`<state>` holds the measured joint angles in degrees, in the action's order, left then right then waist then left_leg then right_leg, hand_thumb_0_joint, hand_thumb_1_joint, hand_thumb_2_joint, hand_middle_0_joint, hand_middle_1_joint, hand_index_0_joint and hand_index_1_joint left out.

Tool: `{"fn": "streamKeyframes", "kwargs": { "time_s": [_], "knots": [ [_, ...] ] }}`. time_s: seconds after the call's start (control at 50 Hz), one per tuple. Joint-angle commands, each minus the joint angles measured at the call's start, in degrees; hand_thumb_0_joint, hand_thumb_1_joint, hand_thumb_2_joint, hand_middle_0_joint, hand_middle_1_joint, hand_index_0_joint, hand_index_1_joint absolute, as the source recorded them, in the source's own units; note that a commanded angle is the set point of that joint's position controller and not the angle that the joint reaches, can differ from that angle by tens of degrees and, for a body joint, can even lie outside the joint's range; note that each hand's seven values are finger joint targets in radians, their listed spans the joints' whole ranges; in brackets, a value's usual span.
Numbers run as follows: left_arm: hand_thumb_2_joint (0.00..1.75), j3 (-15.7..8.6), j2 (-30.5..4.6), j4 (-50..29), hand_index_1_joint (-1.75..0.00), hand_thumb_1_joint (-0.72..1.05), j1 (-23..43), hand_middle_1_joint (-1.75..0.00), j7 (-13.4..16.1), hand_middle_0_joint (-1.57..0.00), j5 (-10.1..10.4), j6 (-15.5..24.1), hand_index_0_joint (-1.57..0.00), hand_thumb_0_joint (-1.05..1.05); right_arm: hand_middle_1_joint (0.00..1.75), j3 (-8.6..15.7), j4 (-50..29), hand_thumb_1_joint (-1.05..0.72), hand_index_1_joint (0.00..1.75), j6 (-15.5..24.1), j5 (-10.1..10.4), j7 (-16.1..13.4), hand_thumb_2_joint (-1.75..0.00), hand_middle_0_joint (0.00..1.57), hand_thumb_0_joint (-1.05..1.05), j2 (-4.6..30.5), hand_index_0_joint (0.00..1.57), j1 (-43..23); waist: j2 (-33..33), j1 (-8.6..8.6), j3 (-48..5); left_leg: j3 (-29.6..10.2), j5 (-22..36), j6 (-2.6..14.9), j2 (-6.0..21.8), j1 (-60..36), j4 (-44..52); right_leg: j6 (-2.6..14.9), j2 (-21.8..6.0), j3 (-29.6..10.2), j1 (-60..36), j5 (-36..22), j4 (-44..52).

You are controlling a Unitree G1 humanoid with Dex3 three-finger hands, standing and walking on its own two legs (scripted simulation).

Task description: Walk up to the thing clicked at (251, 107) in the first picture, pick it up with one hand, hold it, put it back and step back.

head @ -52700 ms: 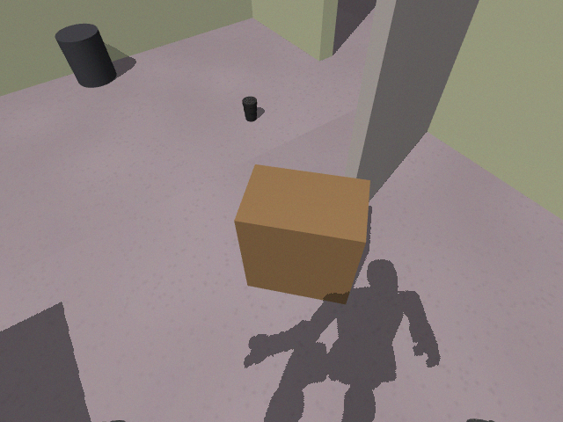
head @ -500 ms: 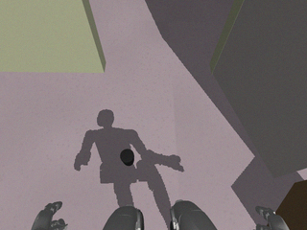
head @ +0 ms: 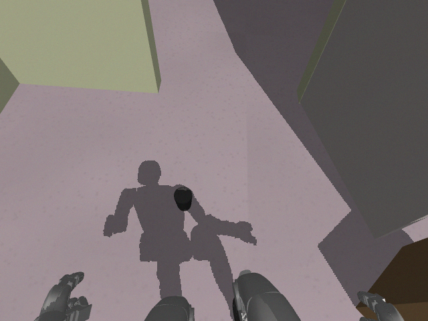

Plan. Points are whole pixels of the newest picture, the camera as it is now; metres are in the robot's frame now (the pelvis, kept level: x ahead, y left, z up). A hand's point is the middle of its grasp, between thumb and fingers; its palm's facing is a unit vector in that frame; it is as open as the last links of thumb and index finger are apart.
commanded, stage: step back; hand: left
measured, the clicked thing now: (183, 200) +0.59 +0.12 -0.70
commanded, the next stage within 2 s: none
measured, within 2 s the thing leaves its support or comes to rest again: neither
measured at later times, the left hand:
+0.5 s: hand out of the picture -0.08 +0.21 -0.13, palm faces -0.06 -0.91 -0.42, open 7.4 cm
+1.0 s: hand out of the picture -0.23 +0.19 -0.15, palm faces -0.05 -0.92 -0.40, open 7.4 cm
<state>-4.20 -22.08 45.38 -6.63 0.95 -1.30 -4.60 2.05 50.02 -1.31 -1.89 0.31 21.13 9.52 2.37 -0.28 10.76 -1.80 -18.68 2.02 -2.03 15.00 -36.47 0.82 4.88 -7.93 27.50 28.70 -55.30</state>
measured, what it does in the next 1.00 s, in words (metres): walks backwards: right foot, then left foot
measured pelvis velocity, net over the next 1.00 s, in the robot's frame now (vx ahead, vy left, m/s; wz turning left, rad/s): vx -0.34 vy -0.08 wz -0.05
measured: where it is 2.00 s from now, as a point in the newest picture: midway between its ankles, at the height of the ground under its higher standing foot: outside the picture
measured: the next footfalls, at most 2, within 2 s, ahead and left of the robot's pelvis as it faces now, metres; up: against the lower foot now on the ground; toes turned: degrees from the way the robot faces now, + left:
right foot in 0.34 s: -0.12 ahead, -0.17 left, +0.00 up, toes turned -2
left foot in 0.68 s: -0.21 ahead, +0.06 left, +0.00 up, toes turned -1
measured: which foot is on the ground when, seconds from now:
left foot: down 0.00-0.36, up 0.38-0.66, down 0.68-1.00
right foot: up 0.00-0.32, down 0.34-0.70, up 0.72-0.98, down 1.00-1.00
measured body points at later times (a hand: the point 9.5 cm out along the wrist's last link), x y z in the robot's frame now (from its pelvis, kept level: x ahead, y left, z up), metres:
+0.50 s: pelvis -0.16 -0.05 +0.00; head -0.12 -0.08 +0.45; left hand -0.07 +0.26 -0.10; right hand -0.08 -0.38 -0.13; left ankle -0.13 +0.09 -0.65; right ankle -0.16 -0.17 -0.73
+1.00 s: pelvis -0.34 -0.08 -0.01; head -0.28 -0.08 +0.43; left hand -0.23 +0.24 -0.13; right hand -0.21 -0.39 -0.12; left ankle -0.25 +0.06 -0.73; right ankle -0.38 -0.21 -0.72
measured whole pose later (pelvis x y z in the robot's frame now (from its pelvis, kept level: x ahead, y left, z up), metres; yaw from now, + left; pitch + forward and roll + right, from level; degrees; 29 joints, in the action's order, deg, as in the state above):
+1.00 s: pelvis -0.34 -0.08 -0.01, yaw -3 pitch -2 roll +0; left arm -3.6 -22.0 48.2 -9.6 0.3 -1.2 -2.7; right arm 2.1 46.2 -2.4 -1.9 -0.3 22.8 6.0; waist -0.4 1.2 9.3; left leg 0.5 -12.6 -0.4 3.1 24.5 -38.8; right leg 0.0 0.9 -2.9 14.4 24.9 -41.6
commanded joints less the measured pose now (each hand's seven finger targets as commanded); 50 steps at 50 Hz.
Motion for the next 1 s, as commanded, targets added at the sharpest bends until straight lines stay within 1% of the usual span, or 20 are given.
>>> {"fn": "streamKeyframes", "kwargs": {
  "time_s": [0.0,0.16,0.2,0.28,0.3,0.32,0.34,0.36,0.42,0.52,0.58,0.64,0.66,0.68,0.7,0.72,0.78,0.88,0.96,0.98],
  "knots": [
    [0.90,-3.8,-11.0,-3.2,-0.30,0.90,-5.0,-0.30,0.6,-0.20,0.7,1.8,-0.20,0.00,0.30,4.7,-6.1,-0.90,0.30,2.1,-0.2,-2.2,-0.90,0.20,0.00,15.2,0.20,-4.3,-9.1,2.96,-9.8,-12.3,26.8,9.19,15.9,-1.6,13.0,0.21,2.3,-5.2,1.8,-1.4,-18.6],
    [0.90,-3.8,-9.9,-4.2,-0.30,0.90,-4.3,-0.30,-0.1,-0.20,-0.1,2.1,-0.20,0.00,0.30,5.4,-6.9,-0.90,0.30,1.9,0.3,-2.4,-0.90,0.20,0.00,15.1,0.20,2.4,-11.6,-2.04,-14.2,-12.9,28.4,12.74,18.0,-14.6,9.9,-3.22,-0.9,-0.7,1.5,1.9,-4.7],
    [0.90,-3.7,-9.8,-3.4,-0.30,0.90,-5.3,-0.30,-0.3,-0.20,0.0,2.0,-0.20,0.00,0.30,5.6,-7.9,-0.90,0.30,1.4,0.0,-2.3,-0.90,0.20,0.00,15.9,0.20,1.1,-12.4,-1.57,-14.2,-12.0,24.9,12.58,18.1,-9.5,10.3,-2.68,-2.3,1.7,-3.4,2.0,1.1],
    [0.90,-4.1,-9.3,1.8,-0.30,0.90,-15.2,-0.30,-1.2,-0.20,-0.1,2.5,-0.20,0.00,0.30,5.5,-9.4,-0.90,0.30,0.0,0.1,-2.0,-0.90,0.20,0.00,17.3,0.20,-3.7,-13.0,2.89,-16.5,-8.3,12.9,7.05,14.7,2.3,7.2,0.35,-3.3,8.4,-20.2,-10.7,27.0],
    [0.90,-4.7,-10.7,1.9,-0.30,0.90,-15.1,-0.30,-1.2,-0.20,-0.8,2.7,-0.20,0.00,0.30,5.0,-8.9,-0.90,0.30,-0.4,0.5,-1.9,-0.90,0.20,0.00,15.5,0.20,-2.7,-10.6,2.69,-15.4,-7.5,6.1,3.93,11.8,8.1,4.7,1.27,-4.2,5.9,-23.2,-11.6,29.6],
    [0.90,-5.8,-14.5,0.5,-0.30,0.90,-14.2,-0.30,-1.3,-0.20,-1.7,3.1,-0.20,0.00,0.30,4.2,-9.5,-0.90,0.30,-0.4,1.0,-1.7,-0.90,0.20,0.00,12.4,0.20,-1.6,0.7,2.59,-12.6,-5.8,-5.5,0.22,3.6,18.8,-4.9,4.55,-13.3,-10.9,-23.4,-4.5,34.2],
    [0.90,-6.9,-21.7,-2.3,-0.30,0.90,-9.5,-0.30,-1.3,-0.20,-1.5,2.8,-0.20,0.00,0.30,4.4,-10.2,-0.90,0.30,-0.4,1.5,-2.6,-0.90,0.20,0.00,11.6,0.20,-5.2,15.6,5.26,-9.9,-3.0,-16.0,-2.38,-4.3,15.8,-21.1,14.30,-27.2,-25.2,-5.9,-2.8,40.9],
    [0.90,-6.8,-22.2,-4.4,-0.30,0.90,-4.1,-0.30,-0.8,-0.20,-1.6,3.3,-0.20,0.00,0.30,5.4,-9.7,-0.90,0.30,-0.6,1.2,-3.0,-0.90,0.20,0.00,14.2,0.20,-5.2,13.5,3.45,-5.3,-8.9,-15.5,-2.93,-1.3,13.5,-31.2,17.01,-30.6,-28.1,3.0,-3.1,43.0],
    [0.90,-4.6,-13.6,-5.6,-0.30,0.90,4.5,-0.30,0.1,-0.20,-1.4,3.6,-0.20,0.00,0.30,4.2,-5.4,-0.90,0.30,0.0,2.3,-2.7,-0.90,0.20,0.00,13.0,0.20,2.3,5.9,-1.92,-5.3,-7.3,-6.5,-2.61,-5.1,12.2,-34.9,9.75,-17.4,-4.5,-2.2,-24.3,32.0],
    [0.90,-4.1,-11.9,-4.6,-0.30,0.90,-5.0,-0.30,0.9,-0.20,-1.4,3.1,-0.20,0.00,0.30,3.1,-6.1,-0.90,0.30,0.6,1.2,-2.7,-0.90,0.20,0.00,10.9,0.20,0.6,8.6,4.18,-10.3,-3.4,-11.4,-3.52,-3.5,16.7,-19.9,10.96,-18.0,-4.1,-22.9,-37.8,26.6],
    [0.90,-3.9,-12.9,-5.5,-0.30,0.90,-3.9,-0.30,1.2,-0.20,-0.9,2.7,-0.20,0.00,0.30,3.3,-5.5,-0.90,0.30,0.9,0.8,-2.5,-0.90,0.20,0.00,11.0,0.20,3.0,10.3,3.54,-13.2,-0.5,-10.9,-2.48,-0.5,11.2,-7.0,11.04,-20.3,-5.9,-24.9,-42.3,24.3],
    [0.90,-2.9,-13.1,-6.4,-0.30,0.90,-0.9,-0.30,0.6,-0.20,0.2,1.9,-0.20,0.00,0.30,3.9,-2.5,-0.90,0.30,1.1,0.6,-2.2,-0.90,0.20,0.00,11.2,0.20,9.5,6.6,-0.16,-15.6,2.6,5.7,-0.71,0.0,-1.5,11.6,7.05,-17.6,-3.1,-18.6,-35.0,19.4],
    [0.90,-2.2,-11.3,-6.7,-0.30,0.90,-2.2,-0.30,0.4,-0.20,0.2,1.6,-0.20,0.00,0.30,4.8,-2.9,-0.90,0.30,1.1,0.0,-2.1,-0.90,0.20,0.00,13.7,0.20,8.1,1.1,0.61,-15.6,-7.3,9.8,1.78,6.1,-5.7,12.8,4.09,-14.1,-1.5,-10.4,-25.4,16.1],
    [0.90,-1.8,-9.3,-6.8,-0.30,0.90,-2.0,-0.30,0.2,-0.20,0.5,1.7,-0.20,0.00,0.30,5.8,-3.8,-0.90,0.30,1.1,-0.4,-1.9,-0.90,0.20,0.00,18.3,0.20,6.1,-10.3,1.01,-14.1,-22.3,16.7,7.64,17.6,-7.4,14.6,0.87,-5.9,4.7,-0.7,-8.1,7.2],
    [0.90,-3.1,-11.3,-7.5,-0.30,0.90,2.5,-0.30,1.1,-0.20,0.5,1.8,-0.20,0.00,0.30,6.3,-5.2,-0.90,0.30,1.0,-0.2,-1.5,-0.90,0.20,0.00,22.5,0.20,4.3,-15.2,-2.12,-13.7,-28.9,25.3,15.62,25.6,0.2,16.2,-0.16,-1.9,4.2,-1.9,9.5,-5.1],
    [0.90,-3.3,-11.6,-6.5,-0.30,0.90,3.7,-0.30,1.3,-0.20,-0.1,1.5,-0.20,0.00,0.30,6.3,-4.9,-0.90,0.30,1.4,-0.5,-1.8,-0.90,0.20,0.00,20.8,0.20,3.1,-11.1,-1.77,-12.4,-27.4,28.1,16.49,25.3,3.5,15.4,0.11,-1.5,-1.3,-3.3,9.0,-13.0],
    [0.90,-3.1,-11.0,-3.0,-0.30,0.90,-2.8,-0.30,0.9,-0.20,1.0,1.5,-0.20,0.00,0.30,4.2,-6.0,-0.90,0.30,1.4,-0.3,-2.6,-0.90,0.20,0.00,15.4,0.20,-2.6,-6.8,2.74,-11.6,-12.1,33.3,11.90,17.2,1.4,10.1,0.20,0.1,-2.2,-1.1,2.1,-19.2],
    [0.90,-2.5,-9.8,-2.7,-0.30,0.90,-3.6,-0.30,0.2,-0.20,0.2,2.5,-0.20,0.00,0.30,4.5,-6.7,-0.90,0.30,0.5,-0.4,-2.3,-0.90,0.20,0.00,14.7,0.20,-0.3,-12.2,0.20,-12.6,-11.1,32.9,12.57,17.3,-7.3,7.1,-2.06,-3.1,2.7,-2.4,3.0,0.3],
    [0.90,-2.3,-8.9,1.9,-0.30,0.90,-9.3,-0.30,0.2,-0.20,-0.2,4.3,-0.20,0.00,0.30,4.6,-6.2,-0.90,0.30,-1.1,0.4,-1.5,-0.90,0.20,0.00,16.3,0.20,-2.1,-12.4,2.05,-18.2,-6.5,21.2,7.86,13.2,-4.7,1.0,-0.19,-2.5,10.3,-16.9,-12.7,31.4],
    [0.90,-3.0,-11.1,2.6,-0.30,0.90,-10.1,-0.30,0.4,-0.20,-0.8,4.8,-0.20,0.00,0.30,3.8,-6.3,-0.90,0.30,-1.4,0.7,-1.2,-0.90,0.20,0.00,14.0,0.20,-2.0,-8.8,2.30,-17.3,-5.9,12.4,5.21,10.9,3.5,-2.3,0.71,-4.4,4.7,-21.6,-13.9,32.0]
  ]
}}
